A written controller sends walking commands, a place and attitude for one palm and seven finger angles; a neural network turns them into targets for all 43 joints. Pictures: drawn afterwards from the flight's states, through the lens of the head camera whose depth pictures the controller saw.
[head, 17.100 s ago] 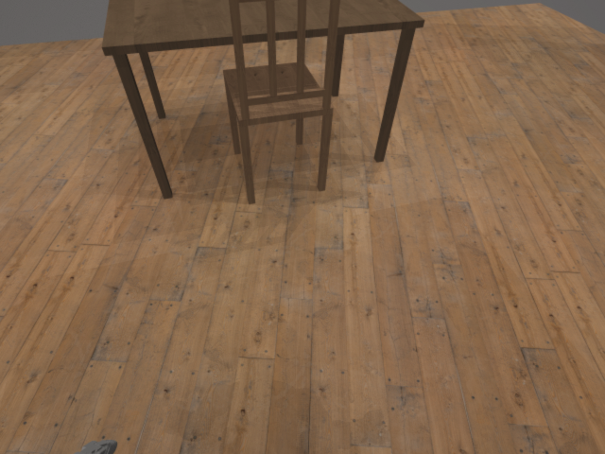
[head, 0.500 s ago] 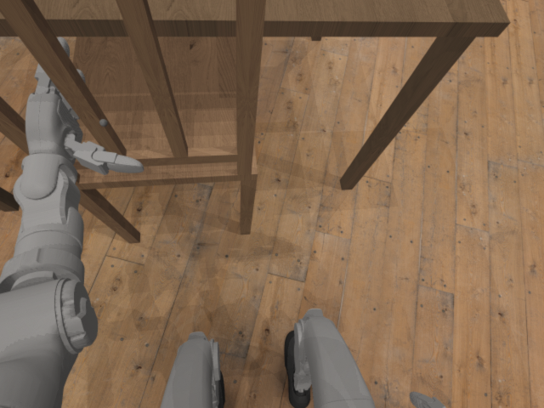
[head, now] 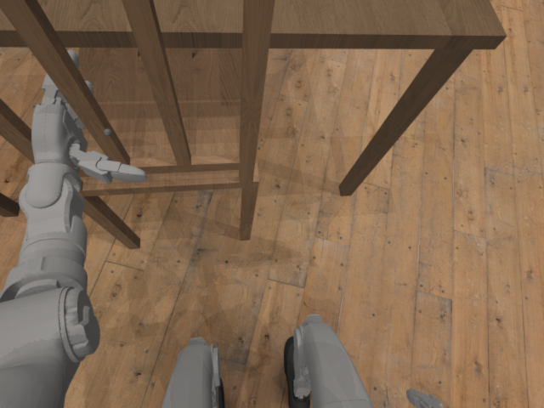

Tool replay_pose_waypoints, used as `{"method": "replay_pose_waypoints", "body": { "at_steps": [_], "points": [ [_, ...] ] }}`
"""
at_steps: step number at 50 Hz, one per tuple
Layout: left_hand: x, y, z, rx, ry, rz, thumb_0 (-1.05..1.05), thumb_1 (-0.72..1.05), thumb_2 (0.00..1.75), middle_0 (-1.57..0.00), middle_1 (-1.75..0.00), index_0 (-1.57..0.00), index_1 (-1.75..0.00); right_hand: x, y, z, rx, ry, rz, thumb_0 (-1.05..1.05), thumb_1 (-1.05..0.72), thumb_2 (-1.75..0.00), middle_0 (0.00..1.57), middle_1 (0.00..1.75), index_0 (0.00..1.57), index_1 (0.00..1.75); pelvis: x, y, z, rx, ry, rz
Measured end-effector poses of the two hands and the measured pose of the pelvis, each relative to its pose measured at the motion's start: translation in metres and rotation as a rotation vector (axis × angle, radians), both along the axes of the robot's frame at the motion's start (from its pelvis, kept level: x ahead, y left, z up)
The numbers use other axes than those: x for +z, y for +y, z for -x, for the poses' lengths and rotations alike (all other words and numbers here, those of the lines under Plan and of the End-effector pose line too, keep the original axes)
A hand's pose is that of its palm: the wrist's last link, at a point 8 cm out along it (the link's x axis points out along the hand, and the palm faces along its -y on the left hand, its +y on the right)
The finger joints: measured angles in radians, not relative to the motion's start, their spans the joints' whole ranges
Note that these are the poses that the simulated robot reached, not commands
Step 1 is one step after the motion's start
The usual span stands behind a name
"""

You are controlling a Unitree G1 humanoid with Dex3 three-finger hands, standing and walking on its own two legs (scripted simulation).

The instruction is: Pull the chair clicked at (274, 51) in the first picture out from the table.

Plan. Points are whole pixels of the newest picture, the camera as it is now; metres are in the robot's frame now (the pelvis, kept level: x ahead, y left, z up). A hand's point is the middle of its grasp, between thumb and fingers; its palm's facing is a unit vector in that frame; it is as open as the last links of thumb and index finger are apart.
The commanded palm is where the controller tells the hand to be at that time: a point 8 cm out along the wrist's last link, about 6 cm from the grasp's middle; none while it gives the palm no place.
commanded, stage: hook a spindle and tug to test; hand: left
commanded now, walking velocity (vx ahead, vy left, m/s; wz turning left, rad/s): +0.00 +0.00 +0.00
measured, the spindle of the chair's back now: (84, 104) +0.52 +0.22 +0.05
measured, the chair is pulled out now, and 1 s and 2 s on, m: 0.00 0.00 0.08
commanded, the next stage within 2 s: step backward, pulling the chair out in 1.36 s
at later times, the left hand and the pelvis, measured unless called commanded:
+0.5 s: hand (109, 132) +0.49 +0.20 +0.02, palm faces +0.04 -1.00 -0.04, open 10.2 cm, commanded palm +0.47 +0.23 +0.03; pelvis +0.00 +0.00 +0.00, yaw +0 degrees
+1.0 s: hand (111, 135) +0.49 +0.19 +0.02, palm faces +0.05 -1.00 -0.03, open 5.3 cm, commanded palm +0.45 +0.23 +0.03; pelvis +0.01 +0.00 +0.01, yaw -1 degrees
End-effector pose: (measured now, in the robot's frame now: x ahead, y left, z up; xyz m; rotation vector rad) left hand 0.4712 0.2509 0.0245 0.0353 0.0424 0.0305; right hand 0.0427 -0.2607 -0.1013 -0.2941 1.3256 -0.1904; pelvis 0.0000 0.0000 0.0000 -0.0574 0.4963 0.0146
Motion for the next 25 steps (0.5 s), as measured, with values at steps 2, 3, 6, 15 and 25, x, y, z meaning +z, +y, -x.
{"method": "replay_pose_waypoints", "body": {
  "at_steps": [2,3,6,15,25],
  "points": [
    [-0.0012,0.0011,0.0001,0.001,0.001,-0.001,-0.01,-0.50,0.30,-0.11,-0.21,-0.11,-0.21,-0.0001,0.0004,-0.0012,0.001,-0.001,0.001,0.00,-0.91,-0.90,0.20,0.30,0.20,0.30,-0.0001,0.0005,-0.0003,0.001,0.001,0.001],
    [-0.0012,0.0016,0.0002,0.002,-0.002,-0.002,-0.01,-0.50,0.30,-0.12,-0.25,-0.12,-0.25,-0.0001,0.0005,-0.0016,0.001,0.000,0.002,0.00,-0.91,-0.90,0.20,0.30,0.20,0.30,-0.0002,0.0007,-0.0005,0.001,0.001,0.001],
    [-0.0003,0.0007,0.0007,-0.003,-0.013,-0.004,-0.01,-0.50,0.30,-0.16,-0.37,-0.16,-0.37,-0.0003,0.0012,-0.0024,0.001,0.004,0.001,0.00,-0.91,-0.90,0.20,0.30,0.20,0.30,0.0000,0.0014,-0.0012,0.002,0.003,0.003],
    [0.0003,-0.0038,0.0025,-0.008,-0.008,-0.001,-0.01,-0.42,0.33,-0.30,-0.82,-0.30,-0.82,0.0013,0.0034,-0.0035,-0.005,0.002,-0.004,0.00,-0.91,-0.90,0.20,0.30,0.20,0.30,0.0020,0.0022,-0.0027,0.002,-0.001,0.004],
    [0.0006,-0.0026,0.0008,0.013,-0.005,-0.001,-0.01,0.00,0.51,-0.45,-1.29,-0.42,-1.29,0.0007,0.0033,-0.0015,-0.004,0.009,-0.008,0.00,-0.91,-0.90,0.20,0.30,0.20,0.30,0.0023,0.0012,-0.0032,0.002,-0.003,0.002]
  ]
}}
